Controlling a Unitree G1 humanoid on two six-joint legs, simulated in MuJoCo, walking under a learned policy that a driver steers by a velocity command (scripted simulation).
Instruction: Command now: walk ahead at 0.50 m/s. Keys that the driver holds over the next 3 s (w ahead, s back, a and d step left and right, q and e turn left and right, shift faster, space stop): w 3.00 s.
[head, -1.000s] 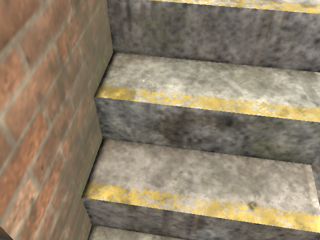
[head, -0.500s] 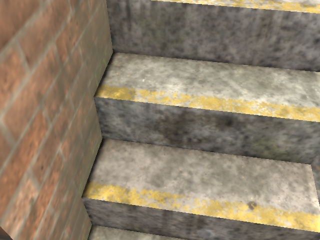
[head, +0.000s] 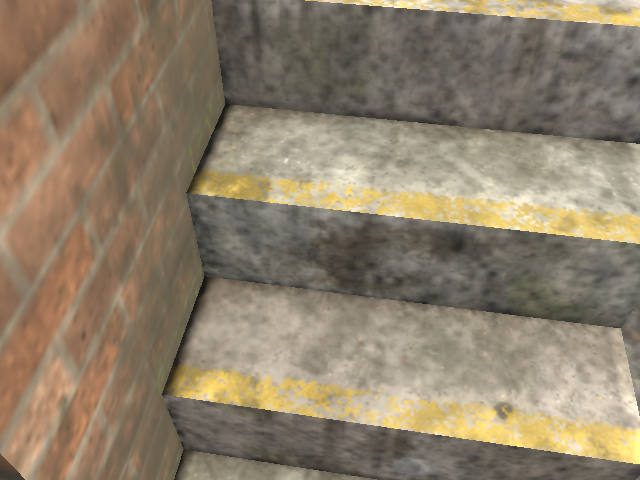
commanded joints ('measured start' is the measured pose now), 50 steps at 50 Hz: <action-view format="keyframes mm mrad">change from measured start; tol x2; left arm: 1 -24 89 17 -49 0 -11 2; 50 -24 90 18 -50 0 -12 2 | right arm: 1 -4 -75 -16 -53 0 -12 -2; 50 -5 -77 -17 -55 0 -13 -1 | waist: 1 0 12 -37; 50 0 12 -37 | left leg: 1 44 164 -120 -4 245 -11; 50 43 164 -120 -4 243 -12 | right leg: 1 -24 -138 82 -5 240 -27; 50 -23 -137 83 -7 242 -26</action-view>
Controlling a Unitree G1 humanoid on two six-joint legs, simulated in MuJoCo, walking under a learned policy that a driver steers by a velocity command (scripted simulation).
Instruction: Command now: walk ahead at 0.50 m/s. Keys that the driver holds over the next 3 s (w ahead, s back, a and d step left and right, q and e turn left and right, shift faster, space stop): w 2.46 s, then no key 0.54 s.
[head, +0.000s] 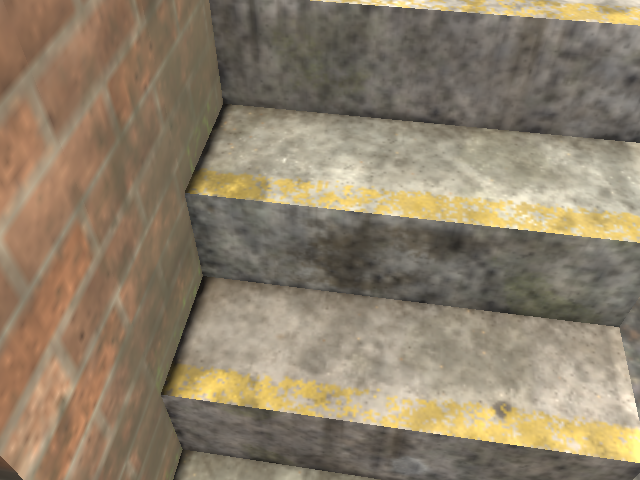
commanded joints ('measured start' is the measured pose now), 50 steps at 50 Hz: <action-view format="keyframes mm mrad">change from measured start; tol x2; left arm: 1 -24 90 16 -49 0 -11 2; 50 -25 92 17 -49 0 -12 2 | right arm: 1 -4 -76 -16 -54 0 -12 -2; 50 -4 -78 -16 -56 0 -13 -1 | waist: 1 0 12 -38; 50 0 12 -38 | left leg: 1 43 162 -115 -4 242 -9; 50 41 161 -114 -3 239 -10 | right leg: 1 -22 -137 78 -4 240 -27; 50 -22 -136 79 -4 241 -26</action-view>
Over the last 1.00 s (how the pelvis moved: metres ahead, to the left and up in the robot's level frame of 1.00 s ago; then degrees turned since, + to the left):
0.00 0.00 0.00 0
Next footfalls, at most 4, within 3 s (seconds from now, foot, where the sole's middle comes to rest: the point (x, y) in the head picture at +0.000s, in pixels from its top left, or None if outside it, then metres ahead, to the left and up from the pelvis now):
none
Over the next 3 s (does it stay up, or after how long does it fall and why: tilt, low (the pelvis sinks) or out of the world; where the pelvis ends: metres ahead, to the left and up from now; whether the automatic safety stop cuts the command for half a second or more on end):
stays up -0.02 0.00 0.00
